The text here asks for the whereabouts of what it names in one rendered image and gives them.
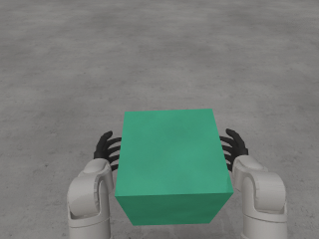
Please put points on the robot left forearm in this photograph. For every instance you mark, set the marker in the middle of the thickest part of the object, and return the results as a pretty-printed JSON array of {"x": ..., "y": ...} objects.
[{"x": 88, "y": 202}]

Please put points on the left robot hand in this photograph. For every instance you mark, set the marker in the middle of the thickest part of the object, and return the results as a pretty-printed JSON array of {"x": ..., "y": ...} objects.
[{"x": 102, "y": 150}]

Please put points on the carton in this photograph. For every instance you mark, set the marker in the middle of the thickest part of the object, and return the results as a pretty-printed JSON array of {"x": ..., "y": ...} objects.
[{"x": 172, "y": 169}]

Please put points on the robot right forearm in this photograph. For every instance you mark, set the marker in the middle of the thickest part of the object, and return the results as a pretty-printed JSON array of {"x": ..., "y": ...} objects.
[{"x": 264, "y": 203}]

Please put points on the right robot hand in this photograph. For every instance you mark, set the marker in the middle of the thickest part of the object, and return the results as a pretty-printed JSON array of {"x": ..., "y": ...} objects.
[{"x": 238, "y": 147}]

